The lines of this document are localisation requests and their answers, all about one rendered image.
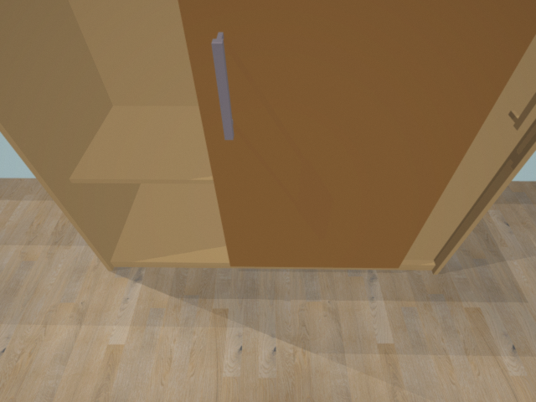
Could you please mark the handle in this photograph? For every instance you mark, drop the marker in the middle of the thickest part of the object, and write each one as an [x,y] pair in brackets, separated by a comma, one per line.
[223,85]
[527,116]

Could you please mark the wardrobe door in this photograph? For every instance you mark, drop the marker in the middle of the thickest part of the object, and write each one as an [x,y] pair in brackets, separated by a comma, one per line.
[489,150]
[350,117]

